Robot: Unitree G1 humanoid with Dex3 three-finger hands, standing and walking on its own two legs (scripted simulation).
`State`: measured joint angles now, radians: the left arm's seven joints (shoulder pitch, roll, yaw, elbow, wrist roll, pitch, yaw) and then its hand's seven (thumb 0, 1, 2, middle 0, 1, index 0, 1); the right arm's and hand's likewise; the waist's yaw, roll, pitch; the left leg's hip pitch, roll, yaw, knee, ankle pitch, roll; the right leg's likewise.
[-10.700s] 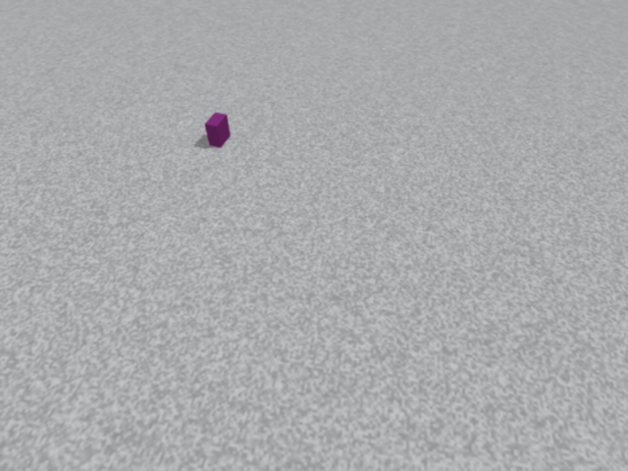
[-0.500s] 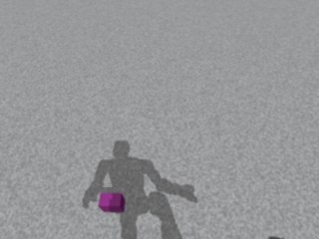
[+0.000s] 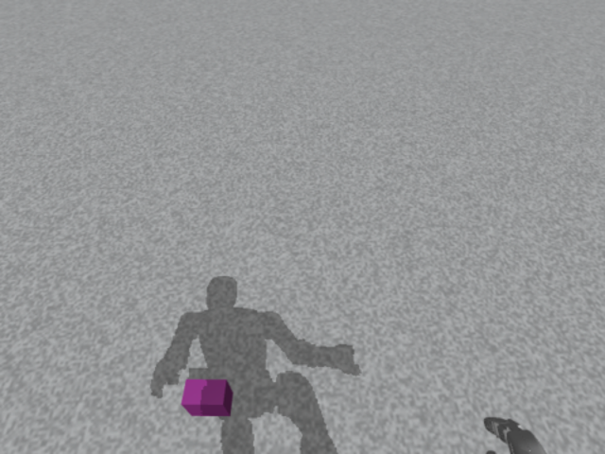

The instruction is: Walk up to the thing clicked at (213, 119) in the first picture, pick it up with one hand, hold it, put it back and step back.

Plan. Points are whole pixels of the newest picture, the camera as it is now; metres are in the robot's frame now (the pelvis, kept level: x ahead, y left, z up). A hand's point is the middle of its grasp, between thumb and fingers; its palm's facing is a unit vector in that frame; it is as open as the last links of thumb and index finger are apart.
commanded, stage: walk up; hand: left
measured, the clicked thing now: (208, 398) +0.38 +0.29 -0.71
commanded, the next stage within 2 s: none
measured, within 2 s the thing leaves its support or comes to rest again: neither
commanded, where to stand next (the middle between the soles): +0.00 +0.00 m, yaw +0 degrees
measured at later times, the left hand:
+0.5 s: hand out of the picture +0.03 +0.26 -0.16, palm faces -0.02 -0.95 -0.33, open 7.4 cm
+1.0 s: hand out of the picture +0.05 +0.26 -0.15, palm faces -0.01 -0.94 -0.34, open 7.4 cm
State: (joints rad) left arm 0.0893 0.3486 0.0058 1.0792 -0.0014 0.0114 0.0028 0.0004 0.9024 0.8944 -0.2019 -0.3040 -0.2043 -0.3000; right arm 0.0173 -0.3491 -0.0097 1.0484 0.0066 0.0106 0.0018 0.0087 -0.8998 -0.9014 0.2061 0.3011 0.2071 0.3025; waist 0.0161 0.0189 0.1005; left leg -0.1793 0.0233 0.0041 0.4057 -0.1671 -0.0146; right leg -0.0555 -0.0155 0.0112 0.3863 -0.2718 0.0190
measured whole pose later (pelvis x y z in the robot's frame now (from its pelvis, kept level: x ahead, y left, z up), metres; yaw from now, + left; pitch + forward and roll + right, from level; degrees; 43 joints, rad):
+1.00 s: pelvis -0.02 +0.00 +0.00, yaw +0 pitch -3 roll -1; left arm 0.13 0.35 0.01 1.11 0.01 0.01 -0.01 0.00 0.90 0.89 -0.20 -0.30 -0.20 -0.30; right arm 0.07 -0.34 -0.01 1.11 0.00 0.00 0.01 0.01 -0.90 -0.90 0.21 0.30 0.21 0.30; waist 0.00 0.01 0.06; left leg -0.20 0.03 0.00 0.35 -0.10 -0.02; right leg -0.08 -0.01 0.01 0.34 -0.22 0.02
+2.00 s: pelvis -0.07 +0.01 -0.01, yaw +4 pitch -3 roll +1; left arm 0.33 0.42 0.08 0.89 0.04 0.00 -0.04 0.00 0.90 0.89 -0.21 -0.30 -0.21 -0.30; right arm 0.24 -0.39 -0.07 0.93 -0.04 -0.03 0.04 0.01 -0.90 -0.90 0.21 0.30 0.21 0.30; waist 0.05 -0.04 0.09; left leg -0.21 0.00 0.01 0.52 -0.24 0.00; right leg -0.18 -0.09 -0.07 0.63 -0.39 -0.02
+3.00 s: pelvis -0.07 +0.01 -0.02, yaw +1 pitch -3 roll -2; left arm 0.21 0.37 0.04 0.97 0.03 -0.02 0.00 0.00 0.90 0.89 -0.20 -0.30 -0.20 -0.30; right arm 0.19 -0.41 -0.04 0.92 -0.02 0.02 0.00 0.01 -0.90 -0.90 0.21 0.30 0.21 0.30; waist 0.01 0.04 0.12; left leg -0.26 0.03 -0.03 0.78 -0.49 0.03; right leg -0.23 0.04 0.00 0.58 -0.29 -0.01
